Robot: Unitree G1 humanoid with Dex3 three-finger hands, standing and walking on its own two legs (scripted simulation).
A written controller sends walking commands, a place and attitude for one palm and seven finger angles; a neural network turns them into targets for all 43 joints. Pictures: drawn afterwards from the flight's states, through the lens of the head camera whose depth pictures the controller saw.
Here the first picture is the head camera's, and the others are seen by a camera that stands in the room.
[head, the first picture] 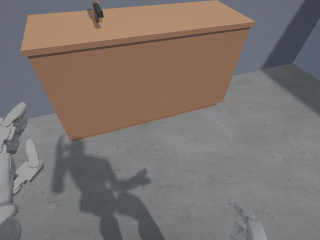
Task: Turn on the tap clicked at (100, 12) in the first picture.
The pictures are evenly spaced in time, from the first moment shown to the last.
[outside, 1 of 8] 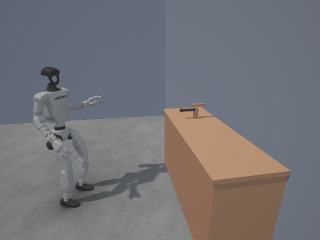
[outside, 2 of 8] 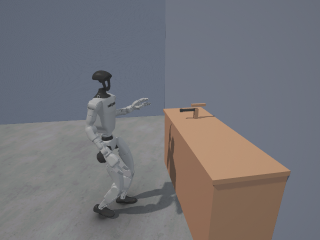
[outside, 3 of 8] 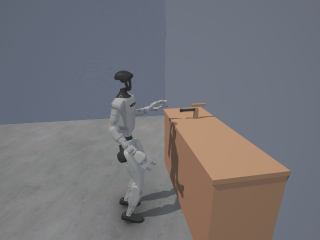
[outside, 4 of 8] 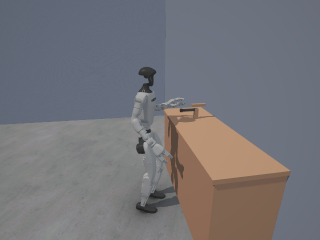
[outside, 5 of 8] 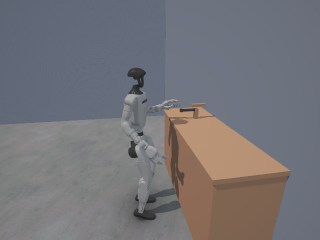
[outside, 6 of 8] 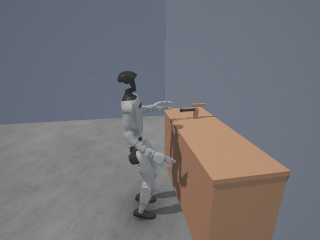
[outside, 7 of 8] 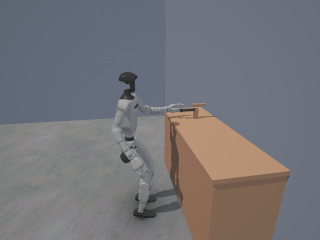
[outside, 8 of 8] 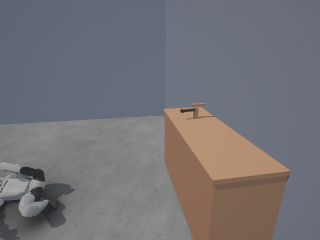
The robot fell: yes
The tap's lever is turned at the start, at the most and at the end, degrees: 0 8 8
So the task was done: no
